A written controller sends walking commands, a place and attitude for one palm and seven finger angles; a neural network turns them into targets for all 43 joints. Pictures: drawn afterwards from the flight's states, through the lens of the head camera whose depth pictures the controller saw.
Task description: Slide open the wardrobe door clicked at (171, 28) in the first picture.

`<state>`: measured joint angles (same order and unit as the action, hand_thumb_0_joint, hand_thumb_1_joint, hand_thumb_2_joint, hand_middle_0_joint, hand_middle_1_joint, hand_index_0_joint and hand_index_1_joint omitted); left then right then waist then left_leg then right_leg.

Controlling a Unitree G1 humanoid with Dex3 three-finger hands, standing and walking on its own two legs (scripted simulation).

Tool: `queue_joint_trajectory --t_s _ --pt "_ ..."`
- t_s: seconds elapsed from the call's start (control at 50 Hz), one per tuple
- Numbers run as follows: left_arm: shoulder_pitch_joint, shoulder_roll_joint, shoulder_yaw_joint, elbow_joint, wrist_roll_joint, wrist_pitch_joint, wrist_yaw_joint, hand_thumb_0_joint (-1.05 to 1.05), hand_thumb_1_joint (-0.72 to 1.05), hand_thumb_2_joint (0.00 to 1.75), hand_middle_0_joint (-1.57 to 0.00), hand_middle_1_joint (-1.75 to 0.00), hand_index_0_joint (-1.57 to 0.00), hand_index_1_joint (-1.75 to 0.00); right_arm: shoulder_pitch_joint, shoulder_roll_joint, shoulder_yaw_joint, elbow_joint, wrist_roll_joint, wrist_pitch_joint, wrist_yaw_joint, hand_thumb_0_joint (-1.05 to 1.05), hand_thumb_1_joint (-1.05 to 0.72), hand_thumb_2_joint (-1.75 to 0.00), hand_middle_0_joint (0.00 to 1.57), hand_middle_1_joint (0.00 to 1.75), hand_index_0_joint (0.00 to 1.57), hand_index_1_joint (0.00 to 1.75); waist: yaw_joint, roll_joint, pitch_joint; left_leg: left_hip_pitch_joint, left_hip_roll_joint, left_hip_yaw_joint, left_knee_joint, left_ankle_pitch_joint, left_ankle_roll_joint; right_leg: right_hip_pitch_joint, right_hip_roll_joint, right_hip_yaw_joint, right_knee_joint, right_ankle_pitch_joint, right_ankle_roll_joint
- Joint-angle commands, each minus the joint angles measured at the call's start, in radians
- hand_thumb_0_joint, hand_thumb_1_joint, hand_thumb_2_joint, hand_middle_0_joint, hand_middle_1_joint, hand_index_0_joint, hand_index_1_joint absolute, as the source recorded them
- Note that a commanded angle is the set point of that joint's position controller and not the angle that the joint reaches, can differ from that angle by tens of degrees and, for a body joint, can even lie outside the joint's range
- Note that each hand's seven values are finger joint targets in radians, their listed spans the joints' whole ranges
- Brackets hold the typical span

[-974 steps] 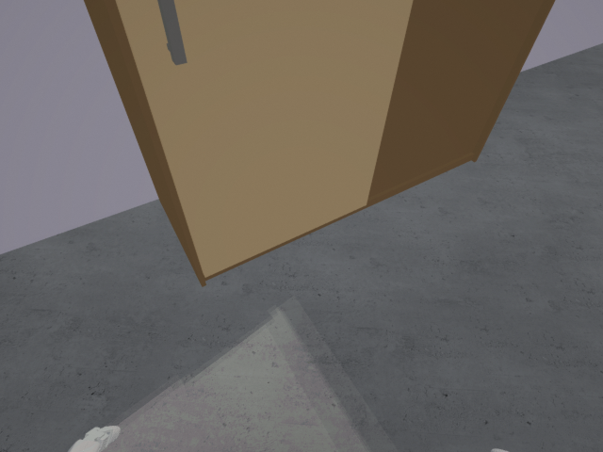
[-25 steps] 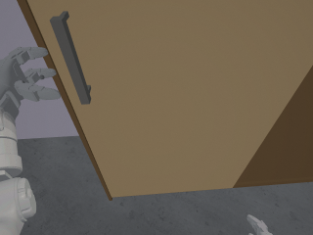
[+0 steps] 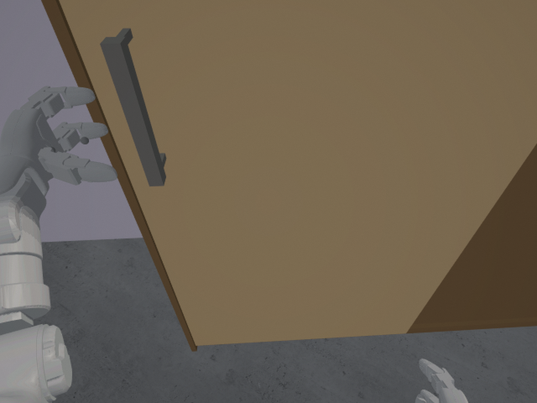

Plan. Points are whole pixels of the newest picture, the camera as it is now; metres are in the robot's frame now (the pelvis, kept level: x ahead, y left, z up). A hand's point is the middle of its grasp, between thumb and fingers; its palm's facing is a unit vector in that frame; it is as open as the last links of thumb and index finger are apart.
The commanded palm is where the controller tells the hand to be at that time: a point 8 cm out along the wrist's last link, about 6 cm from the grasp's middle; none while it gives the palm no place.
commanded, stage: move the hooked fingers beside the handle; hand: left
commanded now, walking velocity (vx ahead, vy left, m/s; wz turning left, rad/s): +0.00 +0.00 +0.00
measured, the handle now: (142, 114) +0.46 +0.23 +0.23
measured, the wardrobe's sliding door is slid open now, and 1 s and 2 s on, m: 0.00 0.00 0.00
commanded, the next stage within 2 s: feel for the door with the fingertips in 0.32 s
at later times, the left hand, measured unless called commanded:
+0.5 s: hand (94, 135) +0.39 +0.27 +0.23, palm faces +0.20 -0.98 -0.04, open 14.0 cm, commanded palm +0.36 +0.31 +0.23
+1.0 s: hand (118, 131) +0.40 +0.24 +0.24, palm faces +0.19 -0.98 -0.02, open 14.0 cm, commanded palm +0.37 +0.29 +0.23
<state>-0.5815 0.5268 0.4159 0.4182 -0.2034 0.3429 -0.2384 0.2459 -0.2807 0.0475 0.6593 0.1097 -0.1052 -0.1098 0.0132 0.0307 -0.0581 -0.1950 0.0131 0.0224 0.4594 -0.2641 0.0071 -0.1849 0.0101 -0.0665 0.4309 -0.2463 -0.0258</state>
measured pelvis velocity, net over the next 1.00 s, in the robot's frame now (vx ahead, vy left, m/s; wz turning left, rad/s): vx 0.00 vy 0.00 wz -0.01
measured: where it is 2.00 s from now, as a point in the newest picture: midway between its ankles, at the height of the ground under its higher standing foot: outside the picture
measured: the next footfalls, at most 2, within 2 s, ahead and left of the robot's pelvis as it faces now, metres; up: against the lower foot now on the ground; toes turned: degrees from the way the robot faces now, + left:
none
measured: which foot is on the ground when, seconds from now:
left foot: down 0.00-1.00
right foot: down 0.00-1.00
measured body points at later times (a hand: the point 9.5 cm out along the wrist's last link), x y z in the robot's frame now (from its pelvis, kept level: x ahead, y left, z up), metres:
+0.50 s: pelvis +0.01 +0.00 +0.00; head -0.01 -0.01 +0.45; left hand +0.38 +0.33 +0.24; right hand +0.14 -0.26 -0.10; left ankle -0.01 +0.11 -0.74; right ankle -0.01 -0.10 -0.74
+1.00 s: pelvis +0.00 +0.00 +0.00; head -0.02 -0.02 +0.45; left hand +0.38 +0.29 +0.24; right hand +0.16 -0.25 -0.09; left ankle -0.01 +0.11 -0.74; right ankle -0.01 -0.10 -0.74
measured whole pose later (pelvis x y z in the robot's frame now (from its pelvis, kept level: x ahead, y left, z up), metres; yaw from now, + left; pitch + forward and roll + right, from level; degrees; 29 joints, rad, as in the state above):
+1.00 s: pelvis +0.00 +0.00 +0.00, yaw +0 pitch +0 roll +0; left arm -0.65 0.47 0.36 0.46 -0.18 0.39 -0.15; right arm 0.22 -0.26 0.06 0.67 0.10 -0.07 -0.10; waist 0.00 0.04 -0.07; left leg -0.18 0.02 0.03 0.45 -0.26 0.00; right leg -0.18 0.01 -0.06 0.43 -0.25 -0.03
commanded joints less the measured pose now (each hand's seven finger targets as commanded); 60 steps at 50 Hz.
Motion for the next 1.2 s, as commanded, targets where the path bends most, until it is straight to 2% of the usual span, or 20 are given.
queue_joint_trajectory --t_s 0.0,0.1,0.18,0.22,0.26,0.32,0.42,0.46,0.58,0.62,0.76,0.8,0.82,0.84,0.9,0.96,1.0,1.08,1.12,1.18 --pt "-0.513 0.28 0.011 -0.151 -0.014 -0.032 0.001 0.0 -0.5 0.3 -0.3 -1.2 -0.3 -1.2 -0.099 -0.15 -0.051 -0.122 0.0 -0.045 -0.023 0.0 -0.9 -0.9 0.2 0.3 0.2 0.3 -0.032 0.033 -0.178 0.098 -0.009 -0.044 -0.038 0.241 0.025 -0.007 0.002 0.036 -0.052 0.231 -0.007" --pt "-0.551 0.248 -0.035 -0.141 -0.005 -0.031 0.005 0.0 -0.5 0.3 -0.3 -1.2 -0.3 -1.2 -0.104 -0.143 -0.048 -0.127 0.0 -0.04 -0.019 0.0 -0.9 -0.9 0.2 0.3 0.2 0.3 -0.031 0.071 -0.228 0.121 -0.01 -0.053 -0.03 0.268 0.022 0.005 -0.002 0.037 -0.044 0.243 -0.015" --pt "-0.548 0.296 0.035 -0.121 -0.015 -0.055 0.016 0.0 -0.5 0.3 -0.3 -1.2 -0.3 -1.2 -0.097 -0.14 -0.046 -0.128 -0.006 -0.036 -0.019 0.0 -0.9 -0.9 0.2 0.3 0.2 0.3 -0.019 0.0 -0.264 0.11 -0.008 -0.058 -0.027 0.3 0.022 0.04 -0.002 0.033 -0.031 0.294 -0.011" --pt "-0.544 0.333 0.064 -0.117 -0.014 -0.065 0.02 0.0 -0.5 0.3 -0.3 -1.2 -0.3 -1.2 -0.098 -0.143 -0.047 -0.13 -0.008 -0.034 -0.019 0.0 -0.9 -0.9 0.2 0.3 0.2 0.3 -0.01 0.0 -0.268 0.1 -0.007 -0.055 -0.03 0.297 0.024 0.053 -0.005 0.037 -0.031 0.296 -0.01" --pt "-0.556 0.293 0.025 -0.086 -0.002 -0.06 0.022 0.0 -0.5 0.3 -0.3 -1.2 -0.3 -1.2 -0.096 -0.136 -0.044 -0.127 -0.006 -0.032 -0.019 0.0 -0.9 -0.9 0.2 0.3 0.2 0.3 -0.02 0.004 -0.236 0.088 -0.007 -0.05 -0.036 0.28 0.024 0.034 -0.006 0.037 -0.035 0.281 -0.007" --pt "-0.528 0.346 0.06 -0.108 0.015 -0.059 0.029 0.0 -0.5 0.3 -0.3 -1.2 -0.3 -1.2 -0.088 -0.142 -0.049 -0.136 -0.007 -0.026 -0.014 0.0 -0.9 -0.9 0.2 0.3 0.2 0.3 -0.006 0.051 -0.269 0.096 -0.007 -0.048 -0.036 0.319 0.023 0.066 -0.007 0.04 -0.031 0.313 -0.012" --pt "-0.475 0.32 0.054 -0.186 -0.006 -0.071 0.006 0.0 -0.5 0.3 -0.3 -1.2 -0.3 -1.2 -0.087 -0.139 -0.054 -0.155 -0.005 -0.028 -0.011 0.0 -0.9 -0.9 0.2 0.3 0.2 0.3 -0.004 0.057 -0.298 0.121 -0.003 -0.044 -0.027 0.373 0.024 0.094 -0.002 0.038 -0.023 0.372 -0.011" --pt "-0.478 0.283 0.034 -0.163 -0.021 -0.061 -0.002 0.0 -0.5 0.3 -0.3 -1.2 -0.3 -1.2 -0.081 -0.141 -0.056 -0.142 -0.003 -0.027 -0.015 0.0 -0.9 -0.9 0.2 0.3 0.2 0.3 -0.019 0.013 -0.26 0.112 -0.003 -0.044 -0.028 0.344 0.026 0.063 0.002 0.034 -0.031 0.353 -0.007" --pt "-0.51 0.256 0.009 -0.146 -0.021 -0.018 0.019 0.0 -0.5 0.3 -0.3 -1.2 -0.3 -1.2 -0.09 -0.142 -0.055 -0.122 0.0 -0.029 -0.017 0.0 -0.9 -0.9 0.2 0.3 0.2 0.3 -0.026 0.032 -0.199 0.086 -0.005 -0.045 -0.035 0.272 0.025 0.014 0.0 0.038 -0.047 0.275 -0.007" --pt "-0.548 0.262 0.004 -0.187 -0.012 -0.019 0.037 0.0 -0.5 0.3 -0.3 -1.2 -0.3 -1.2 -0.099 -0.14 -0.055 -0.124 -0.001 -0.032 -0.015 0.0 -0.9 -0.9 0.2 0.3 0.2 0.3 -0.023 0.067 -0.22 0.095 -0.007 -0.046 -0.035 0.271 0.025 0.022 -0.003 0.042 -0.05 0.259 -0.01" --pt "-0.553 0.203 -0.019 -0.228 -0.01 -0.051 0.079 0.0 -0.5 0.3 -0.3 -1.2 -0.3 -1.2 -0.103 -0.129 -0.054 -0.124 -0.012 -0.032 -0.011 0.0 -0.9 -0.9 0.2 0.3 0.2 0.3 -0.018 0.031 -0.297 0.135 -0.003 -0.048 -0.029 0.334 0.024 0.065 0.002 0.038 -0.033 0.318 -0.012" --pt "-0.523 0.278 0.048 -0.23 -0.009 -0.058 0.088 0.0 -0.5 0.3 -0.3 -1.2 -0.3 -1.2 -0.102 -0.14 -0.056 -0.122 -0.016 -0.025 -0.011 0.0 -0.9 -0.9 0.2 0.3 0.2 0.3 -0.001 0.03 -0.318 0.13 -0.004 -0.041 -0.029 0.353 0.023 0.1 -0.001 0.041 -0.027 0.346 -0.012" --pt "-0.513 0.274 0.052 -0.235 -0.006 -0.056 0.091 0.0 -0.5 0.3 -0.3 -1.2 -0.3 -1.2 -0.109 -0.133 -0.053 -0.13 -0.015 -0.025 -0.01 0.0 -0.9 -0.9 0.2 0.3 0.2 0.3 0.007 0.021 -0.318 0.12 -0.003 -0.042 -0.033 0.362 0.025 0.11 -0.003 0.039 -0.024 0.362 -0.011" --pt "-0.504 0.226 0.017 -0.224 -0.002 -0.048 0.091 0.0 -0.5 0.3 -0.3 -1.2 -0.3 -1.2 -0.117 -0.123 -0.049 -0.132 -0.013 -0.024 -0.007 0.0 -0.9 -0.9 0.2 0.3 0.2 0.3 0.003 0.023 -0.303 0.118 -0.005 -0.036 -0.034 0.361 0.024 0.105 -0.002 0.038 -0.023 0.364 -0.01" --pt "-0.471 0.252 0.035 -0.152 0.008 -0.011 0.097 0.0 -0.5 0.3 -0.3 -1.2 -0.3 -1.2 -0.114 -0.134 -0.049 -0.119 -0.01 -0.012 -0.008 0.0 -0.9 -0.9 0.2 0.3 0.2 0.3 0.0 0.007 -0.231 0.085 -0.004 -0.031 -0.04 0.313 0.025 0.076 -0.002 0.038 -0.037 0.323 -0.007" --pt "-0.53 0.182 -0.041 -0.14 0.014 0.011 0.088 0.0 -0.5 0.3 -0.3 -1.2 -0.3 -1.2 -0.118 -0.126 -0.047 -0.12 -0.006 -0.011 -0.011 0.0 -0.9 -0.9 0.2 0.3 0.2 0.3 -0.026 -0.003 -0.187 0.084 -0.004 -0.035 -0.043 0.277 0.028 0.032 -0.002 0.038 -0.051 0.286 -0.002" --pt "-0.578 0.216 -0.03 -0.134 0.014 0.002 0.085 0.0 -0.5 0.3 -0.3 -1.2 -0.3 -1.2 -0.113 -0.136 -0.048 -0.111 -0.008 -0.008 -0.016 0.0 -0.9 -0.9 0.2 0.3 0.2 0.3 -0.035 0.002 -0.182 0.089 -0.004 -0.035 -0.042 0.253 0.029 0.022 -0.003 0.044 -0.059 0.258 -0.003" --pt "-0.655 0.231 -0.021 -0.106 0.009 -0.044 0.077 0.0 -0.5 0.3 -0.3 -1.2 -0.3 -1.2 -0.096 -0.132 -0.05 -0.101 -0.013 -0.015 -0.021 0.0 -0.9 -0.9 0.2 0.3 0.2 0.3 -0.042 -0.009 -0.222 0.097 -0.008 -0.042 -0.036 0.254 0.031 0.026 -0.004 0.049 -0.057 0.268 -0.004" --pt "-0.721 0.233 -0.041 -0.123 0.013 -0.074 0.076 0.0 -0.5 0.3 -0.3 -1.2 -0.3 -1.2 -0.09 -0.131 -0.05 -0.096 -0.016 -0.02 -0.02 0.0 -0.9 -0.9 0.2 0.3 0.2 0.3 -0.049 0.045 -0.264 0.119 -0.011 -0.041 -0.03 0.27 0.031 0.035 -0.008 0.056 -0.054 0.285 -0.006" --pt "-0.703 0.215 -0.055 -0.07 0.018 -0.084 0.071 0.0 -0.5 0.3 -0.3 -1.2 -0.3 -1.2 -0.073 -0.129 -0.053 -0.091 -0.014 -0.02 -0.017 0.0 -0.9 -0.9 0.2 0.3 0.2 0.3 -0.05 0.057 -0.269 0.116 -0.011 -0.042 -0.031 0.275 0.026 0.038 -0.004 0.049 -0.052 0.288 -0.009"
